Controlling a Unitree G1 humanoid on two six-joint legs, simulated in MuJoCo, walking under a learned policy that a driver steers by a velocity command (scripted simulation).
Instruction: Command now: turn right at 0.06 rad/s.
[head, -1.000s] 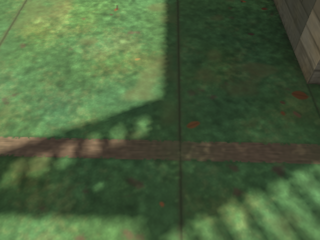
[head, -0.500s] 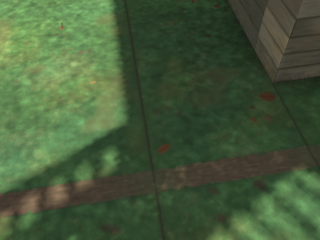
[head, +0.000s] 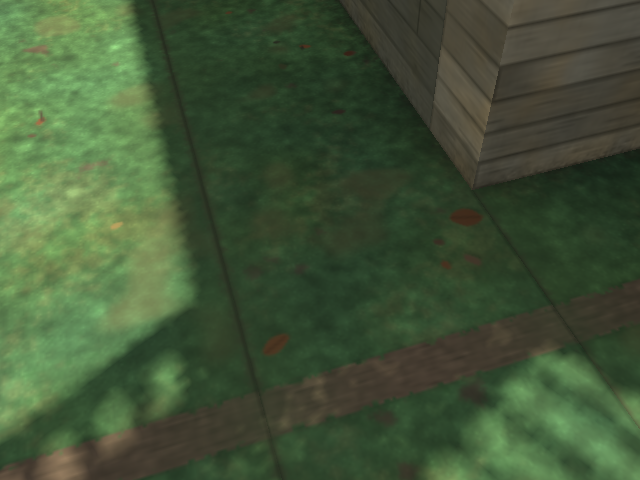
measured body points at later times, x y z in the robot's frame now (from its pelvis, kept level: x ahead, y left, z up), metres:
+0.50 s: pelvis +0.01 -0.01 +0.00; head +0.02 -0.01 +0.45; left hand +0.09 +0.24 -0.14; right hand +0.08 -0.28 -0.14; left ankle +0.03 +0.15 -0.74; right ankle -0.02 -0.12 -0.74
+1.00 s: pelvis +0.01 -0.01 +0.00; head +0.02 -0.01 +0.45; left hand +0.03 +0.24 -0.15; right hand +0.04 -0.26 -0.15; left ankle +0.03 +0.15 -0.74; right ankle -0.02 -0.12 -0.74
